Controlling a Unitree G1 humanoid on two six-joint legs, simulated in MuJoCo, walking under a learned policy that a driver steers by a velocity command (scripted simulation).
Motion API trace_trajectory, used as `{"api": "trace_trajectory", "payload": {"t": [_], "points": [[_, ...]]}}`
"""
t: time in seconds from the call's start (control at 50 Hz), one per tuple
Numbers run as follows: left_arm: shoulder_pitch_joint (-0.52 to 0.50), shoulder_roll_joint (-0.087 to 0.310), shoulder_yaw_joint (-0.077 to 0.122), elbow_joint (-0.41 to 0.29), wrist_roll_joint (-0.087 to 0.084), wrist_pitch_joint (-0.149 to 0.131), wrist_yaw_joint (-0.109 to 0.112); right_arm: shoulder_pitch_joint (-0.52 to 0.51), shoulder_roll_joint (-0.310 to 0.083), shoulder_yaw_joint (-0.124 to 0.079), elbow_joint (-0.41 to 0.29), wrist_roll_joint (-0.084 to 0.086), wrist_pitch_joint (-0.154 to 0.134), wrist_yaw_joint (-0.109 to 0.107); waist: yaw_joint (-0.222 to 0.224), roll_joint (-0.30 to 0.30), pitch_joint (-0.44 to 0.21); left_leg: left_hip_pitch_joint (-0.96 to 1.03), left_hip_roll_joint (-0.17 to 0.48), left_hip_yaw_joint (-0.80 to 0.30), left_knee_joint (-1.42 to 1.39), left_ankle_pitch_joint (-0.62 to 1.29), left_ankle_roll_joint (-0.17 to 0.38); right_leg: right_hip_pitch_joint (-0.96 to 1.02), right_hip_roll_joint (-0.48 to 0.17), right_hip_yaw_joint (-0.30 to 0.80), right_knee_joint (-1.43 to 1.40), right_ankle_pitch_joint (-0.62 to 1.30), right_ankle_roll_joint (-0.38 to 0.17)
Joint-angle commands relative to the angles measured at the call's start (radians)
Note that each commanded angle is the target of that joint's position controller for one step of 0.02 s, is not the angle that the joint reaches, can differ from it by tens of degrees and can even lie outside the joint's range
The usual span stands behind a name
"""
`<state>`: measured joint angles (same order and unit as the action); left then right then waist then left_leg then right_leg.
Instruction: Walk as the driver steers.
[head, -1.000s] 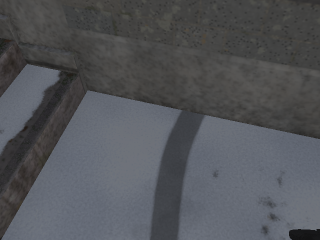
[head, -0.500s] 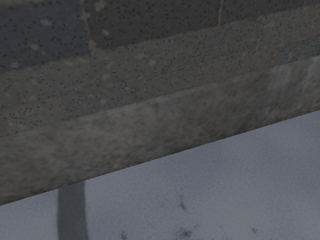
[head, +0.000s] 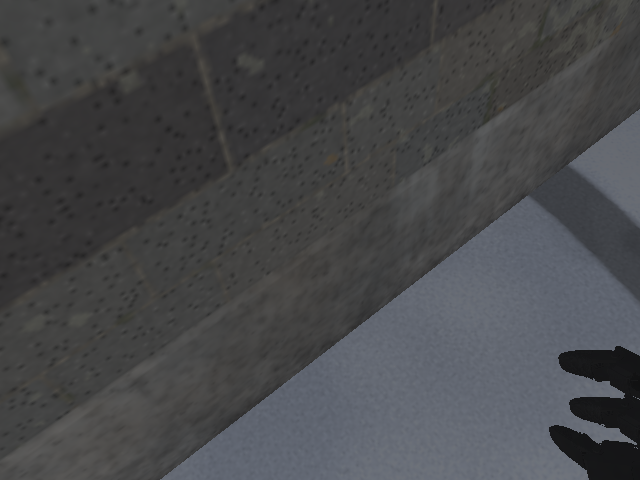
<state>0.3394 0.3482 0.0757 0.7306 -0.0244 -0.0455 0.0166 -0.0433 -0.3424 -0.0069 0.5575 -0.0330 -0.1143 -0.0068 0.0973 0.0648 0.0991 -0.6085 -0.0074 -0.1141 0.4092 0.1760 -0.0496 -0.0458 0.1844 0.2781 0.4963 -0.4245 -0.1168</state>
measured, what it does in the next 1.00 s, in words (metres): walks ahead, turning right: left foot, then right foot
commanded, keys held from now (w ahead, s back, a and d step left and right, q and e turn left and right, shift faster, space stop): e+shift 0.20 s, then w+e+shift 0.26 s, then e+shift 0.54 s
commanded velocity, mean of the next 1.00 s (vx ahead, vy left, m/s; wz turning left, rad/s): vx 0.27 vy -0.07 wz -1.00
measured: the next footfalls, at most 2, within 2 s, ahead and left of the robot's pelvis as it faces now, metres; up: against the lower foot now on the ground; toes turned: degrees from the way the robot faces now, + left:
left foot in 0.04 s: +0.27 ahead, +0.12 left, +0.00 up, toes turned -8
right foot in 0.42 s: +0.09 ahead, -0.14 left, +0.00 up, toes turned -21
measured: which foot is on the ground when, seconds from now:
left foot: up 0.00-0.02, down 0.04-0.40, up 0.42-0.80, down 0.82-1.00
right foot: down 0.00-0.02, up 0.04-0.40, down 0.42-0.84, up 0.86-1.00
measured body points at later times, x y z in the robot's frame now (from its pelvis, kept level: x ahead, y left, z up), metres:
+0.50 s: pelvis +0.11 -0.06 +0.00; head +0.11 -0.10 +0.45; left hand +0.27 +0.21 -0.08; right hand +0.16 -0.42 -0.08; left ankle +0.24 +0.10 -0.67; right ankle +0.05 -0.13 -0.73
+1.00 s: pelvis +0.27 -0.17 +0.01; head +0.28 -0.22 +0.46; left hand +0.61 -0.10 -0.07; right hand +0.14 -0.48 -0.08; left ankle +0.40 -0.16 -0.73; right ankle +0.13 -0.18 -0.65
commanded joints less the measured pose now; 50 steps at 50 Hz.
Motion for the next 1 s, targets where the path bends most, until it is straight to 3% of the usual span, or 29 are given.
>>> {"api": "trace_trajectory", "payload": {"t": [0.02, 0.04, 0.06, 0.08, 0.12, 0.14, 0.16, 0.2, 0.24, 0.26, 0.3, 0.38, 0.42, 0.44, 0.46, 0.48, 0.5, 0.52, 0.56, 0.62, 0.74, 0.8, 0.82, 0.84, 0.86, 0.88, 0.9, 0.94, 1.0], "points": [[-0.071, 0.016, -0.011, -0.094, 0.007, 0.014, -0.027, 0.494, -0.19, -0.077, 0.076, -0.005, 0.01, -0.079, -0.23, -0.104, -0.344, 0.85, 0.037, 0.045, -0.049, 0.295, 0.038, -0.324, 0.025, -0.014, 0.414, 0.319, 0.131], [-0.021, -0.095, -0.043, -0.137, 0.039, 0.046, -0.029, 0.576, -0.174, -0.057, 0.113, -0.045, 0.0, -0.085, -0.186, 0.047, -0.477, 1.09, 0.308, -0.249, 0.142, 0.667, 0.092, -0.491, 0.08, 0.048, 0.709, -0.34, 0.154], [0.211, -0.026, -0.029, -0.093, 0.02, 0.057, -0.035, 0.52, -0.184, -0.053, 0.07, -0.075, 0.005, -0.07, -0.093, 0.122, -0.593, 1.105, 0.584, -0.512, 0.194, 1.027, 0.295, -0.55, 0.082, 0.115, 1.034, -0.465, 0.221], [0.187, 0.108, -0.008, -0.132, -0.003, 0.066, -0.051, 0.429, -0.223, -0.081, 0.09, -0.02, 0.026, -0.065, -0.054, 0.186, -0.671, 1.078, 0.622, -0.61, 0.101, 0.565, 0.415, -0.592, -0.024, 0.064, 1.182, -0.256, 0.255], [-0.039, 0.203, 0.011, -0.168, 0.008, 0.1, -0.038, 0.227, -0.093, -0.043, 0.009, -0.003, 0.063, -0.102, -0.078, 0.006, -0.416, 0.72, 0.413, -0.333, -0.062, -0.158, 0.29, -0.605, -0.15, -0.053, 1.044, -0.021, 0.249], [-0.121, 0.17, 0.004, -0.202, 0.002, 0.116, -0.019, 0.054, -0.039, -0.02, -0.038, 0.0, 0.085, -0.093, -0.035, 0.069, -0.213, 0.495, 0.308, -0.136, -0.035, 0.031, 0.256, -0.577, -0.206, -0.082, 0.881, -0.122, 0.254], [-0.108, 0.122, -0.019, -0.211, 0.019, 0.126, -0.011, 0.061, -0.07, -0.035, -0.014, -0.001, 0.094, -0.092, -0.029, 0.065, -0.162, 0.357, 0.27, -0.052, -0.072, 0.118, 0.24, -0.497, -0.196, -0.134, 0.748, -0.102, 0.233], [-0.11, 0.063, -0.036, -0.243, 0.03, 0.122, -0.004, 0.139, -0.163, -0.072, 0.021, -0.007, 0.102, -0.089, -0.052, 0.072, -0.206, 0.298, 0.289, 0.029, -0.112, 0.185, 0.239, -0.371, -0.213, -0.204, 0.585, 0.049, 0.213], [-0.091, 0.05, -0.039, -0.232, 0.036, 0.128, -0.018, 0.135, -0.182, -0.088, 0.033, 0.005, 0.101, -0.071, -0.046, 0.065, -0.251, 0.297, 0.317, 0.064, -0.113, 0.062, 0.225, -0.296, -0.227, -0.231, 0.458, 0.133, 0.167], [-0.087, 0.058, -0.041, -0.245, 0.037, 0.136, -0.06, 0.243, -0.255, -0.117, 0.072, 0.04, 0.083, -0.078, -0.052, 0.025, -0.26, 0.31, 0.435, -0.054, -0.249, -0.362, 0.236, -0.34, -0.247, -0.235, 0.458, 0.157, 0.138], [-0.06, 0.111, -0.015, -0.257, 0.042, 0.151, -0.095, 0.226, -0.315, -0.142, 0.101, 0.071, 0.055, -0.084, -0.001, 0.076, -0.26, 0.307, 0.489, -0.092, -0.312, -0.599, 0.18, -0.302, -0.286, -0.219, 0.445, 0.123, 0.083], [0.198, 0.135, 0.021, -0.087, 0.019, 0.132, -0.101, 0.022, -0.247, -0.125, 0.075, 0.034, 0.096, -0.085, 0.149, 0.083, -0.178, 0.179, 0.289, 0.173, -0.144, -0.66, 0.072, -0.018, -0.163, -0.39, 0.171, 0.048, 0.012], [0.301, 0.13, 0.028, -0.018, -0.004, 0.108, -0.1, 0.008, -0.126, -0.09, 0.07, 0.024, 0.122, -0.072, 0.175, -0.172, -0.001, -0.053, 0.146, 0.231, 0.397, -0.825, 0.061, 0.057, -0.16, -0.193, -0.092, -0.037, -0.086], [0.212, 0.237, 0.031, -0.07, 0.009, 0.067, -0.092, 0.035, -0.037, -0.064, -0.003, 0.036, 0.1, -0.044, 0.038, -0.388, 0.033, -0.312, 0.035, 0.118, 0.616, -0.811, 0.034, 0.024, -0.337, 0.345, -0.241, -0.252, -0.221], [0.049, 0.275, 0.049, -0.153, 0.01, 0.033, -0.081, 0.021, -0.079, -0.062, -0.04, 0.062, 0.061, -0.024, -0.021, -0.38, 0.052, -0.43, 0.033, 0.007, 0.681, -0.713, 0.049, -0.046, -0.416, 0.575, -0.366, -0.509, -0.308], [-0.032, 0.256, 0.04, -0.195, 0.029, -0.024, -0.062, -0.035, -0.129, -0.083, -0.042, 0.051, 0.02, 0.004, -0.055, -0.163, 0.054, -0.456, 0.051, -0.08, 0.685, -0.525, 0.04, -0.049, -0.509, 0.711, -0.424, -0.503, -0.248], [-0.021, 0.235, 0.037, -0.18, 0.02, -0.039, -0.053, 0.0, -0.157, -0.092, 0.005, 0.03, 0.006, 0.009, -0.071, -0.062, 0.023, -0.383, 0.07, -0.083, 0.627, -0.429, 0.034, -0.02, -0.487, 0.599, -0.379, -0.325, -0.184], [-0.005, 0.207, 0.027, -0.164, 0.016, -0.035, -0.049, 0.036, -0.161, -0.097, 0.036, 0.015, 0.005, 0.002, -0.079, -0.051, 0.003, -0.294, 0.078, -0.074, 0.56, -0.37, 0.019, -0.005, -0.431, 0.467, -0.333, -0.171, -0.135], [0.026, 0.178, 0.016, -0.141, 0.023, -0.025, -0.025, 0.03, -0.163, -0.099, 0.045, 0.002, 0.005, 0.007, -0.077, -0.149, -0.025, -0.157, 0.037, -0.029, 0.448, -0.298, -0.001, -0.018, -0.341, 0.282, -0.288, 0.166, -0.105], [0.091, 0.159, 0.016, -0.097, 0.011, -0.003, -0.003, -0.051, -0.097, -0.079, 0.024, 0.014, 0.017, 0.013, -0.054, -0.18, -0.053, -0.016, -0.046, 0.03, 0.307, -0.276, 0.0, -0.056, -0.269, 0.172, -0.196, 0.522, -0.066], [0.1, 0.159, 0.041, -0.053, -0.018, 0.06, 0.038, -0.161, -0.083, -0.086, -0.02, 0.034, 0.022, 0.031, -0.033, -0.243, -0.072, 0.077, -0.114, 0.01, 0.077, -0.267, 0.005, 0.01, -0.237, 0.298, -0.08, 0.61, 0.01], [-0.012, 0.122, 0.038, -0.086, -0.017, 0.064, 0.047, -0.029, -0.111, -0.11, 0.003, 0.036, 0.018, 0.009, -0.104, -0.245, -0.145, 0.345, -0.097, 0.027, -0.033, -0.201, 0.027, -0.065, -0.185, 0.311, 0.063, 0.713, 0.061], [-0.034, 0.094, 0.031, -0.105, -0.019, 0.064, 0.046, 0.079, -0.108, -0.112, 0.023, 0.037, 0.018, 0.007, -0.15, -0.2, -0.252, 0.535, -0.016, -0.018, -0.078, -0.075, 0.076, -0.091, -0.14, 0.247, 0.239, 0.655, 0.087], [0.077, -0.002, 0.009, -0.091, 0.004, 0.063, 0.041, 0.187, -0.142, -0.107, 0.048, 0.004, 0.026, -0.003, -0.123, 0.012, -0.396, 0.858, 0.202, -0.2, 0.061, 0.223, 0.139, -0.264, -0.038, 0.145, 0.457, -0.03, 0.115], [0.221, 0.051, 0.017, -0.115, -0.019, 0.066, 0.046, 0.233, -0.146, -0.108, 0.064, -0.011, 0.047, -0.002, -0.06, 0.27, -0.501, 0.989, 0.474, -0.59, 0.004, 0.261, 0.309, -0.47, 0.019, 0.071, 0.643, -0.335, 0.131], [0.215, 0.163, 0.039, -0.082, -0.011, 0.071, 0.043, 0.156, -0.098, -0.103, 0.034, 0.009, 0.061, -0.009, -0.052, 0.195, -0.424, 0.852, 0.492, -0.592, -0.028, 0.139, 0.327, -0.477, -0.11, 0.02, 0.768, -0.249, 0.174], [0.084, 0.204, 0.052, -0.091, -0.014, 0.08, 0.041, 0.11, -0.05, -0.088, 0.017, 0.008, 0.069, -0.02, -0.085, 0.11, -0.279, 0.726, 0.388, -0.396, -0.033, 0.09, 0.291, -0.511, -0.138, -0.025, 0.792, -0.17, 0.198], [0.018, 0.183, 0.052, -0.101, -0.012, 0.093, 0.05, 0.069, -0.045, -0.084, 0.035, 0.008, 0.097, -0.04, -0.068, 0.011, -0.166, 0.554, 0.298, -0.202, -0.079, -0.064, 0.249, -0.512, -0.184, -0.094, 0.76, -0.076, 0.218], [-0.063, 0.065, 0.018, -0.145, -0.035, 0.092, 0.037, 0.089, -0.065, -0.096, 0.083, 0.013, 0.111, -0.044, -0.084, 0.066, -0.099, 0.468, 0.239, -0.034, -0.164, -0.072, 0.252, -0.497, -0.222, -0.211, 0.596, -0.022, 0.211]]}}
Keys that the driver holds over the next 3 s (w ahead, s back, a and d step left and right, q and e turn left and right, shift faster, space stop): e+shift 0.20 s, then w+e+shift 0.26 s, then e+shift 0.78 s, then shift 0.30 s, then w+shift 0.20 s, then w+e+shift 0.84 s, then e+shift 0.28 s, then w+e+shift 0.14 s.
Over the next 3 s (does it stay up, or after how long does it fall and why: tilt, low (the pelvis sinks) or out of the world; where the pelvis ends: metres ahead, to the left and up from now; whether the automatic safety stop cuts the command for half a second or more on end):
stays up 0.22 -1.16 0.00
